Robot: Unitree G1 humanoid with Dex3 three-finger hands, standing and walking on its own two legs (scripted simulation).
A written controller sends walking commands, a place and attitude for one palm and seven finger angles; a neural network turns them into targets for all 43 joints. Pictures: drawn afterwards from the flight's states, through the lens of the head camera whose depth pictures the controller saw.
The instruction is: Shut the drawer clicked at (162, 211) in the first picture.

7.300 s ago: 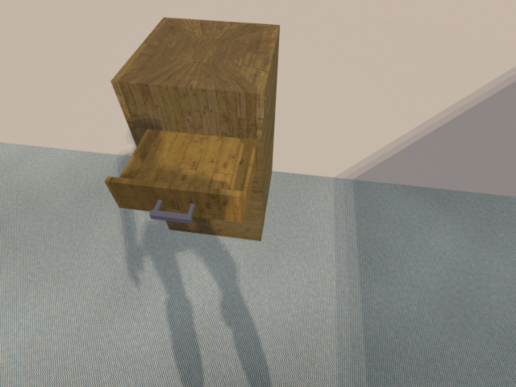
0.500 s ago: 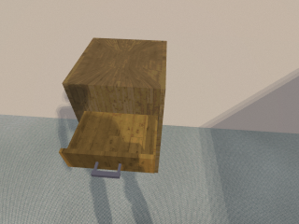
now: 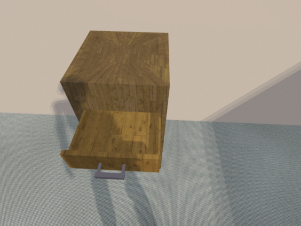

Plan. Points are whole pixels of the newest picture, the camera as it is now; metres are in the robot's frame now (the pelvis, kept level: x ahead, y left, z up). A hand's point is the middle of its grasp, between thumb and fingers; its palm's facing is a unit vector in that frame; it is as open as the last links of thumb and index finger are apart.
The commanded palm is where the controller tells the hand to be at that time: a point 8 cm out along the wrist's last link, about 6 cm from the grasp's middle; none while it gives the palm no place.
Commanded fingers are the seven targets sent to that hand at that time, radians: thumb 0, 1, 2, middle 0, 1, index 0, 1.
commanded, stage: come to a stop and stand still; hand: left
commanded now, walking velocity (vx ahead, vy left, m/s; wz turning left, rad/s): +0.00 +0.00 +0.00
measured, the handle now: (110, 171) +0.36 +0.17 -0.22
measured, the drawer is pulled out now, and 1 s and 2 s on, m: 0.23 0.23 0.23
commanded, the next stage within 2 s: look again from close up in 0.22 s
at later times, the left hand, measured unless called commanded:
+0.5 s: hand out of the picture +0.02 +0.18 -0.17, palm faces -0.01 -0.98 -0.19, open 7.4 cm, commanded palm none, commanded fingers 0.00 0.90 0.90 -0.20 -0.30 -0.20 -0.30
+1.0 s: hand out of the picture +0.03 +0.17 -0.15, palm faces +0.09 -0.98 -0.20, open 7.3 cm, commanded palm +0.11 +0.21 -0.07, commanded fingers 0.00 0.90 0.90 -0.28 -0.39 -0.28 -0.39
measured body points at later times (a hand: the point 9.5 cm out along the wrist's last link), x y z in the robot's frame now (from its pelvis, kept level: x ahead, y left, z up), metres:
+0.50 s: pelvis +0.01 +0.01 +0.00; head +0.03 +0.01 +0.45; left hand +0.02 +0.23 -0.15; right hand +0.03 -0.22 -0.15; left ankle +0.02 +0.13 -0.73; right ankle -0.02 -0.13 -0.73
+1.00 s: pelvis +0.01 +0.00 +0.01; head +0.03 +0.00 +0.45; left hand +0.02 +0.22 -0.14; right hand +0.02 -0.23 -0.15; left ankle +0.02 +0.13 -0.73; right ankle -0.02 -0.13 -0.73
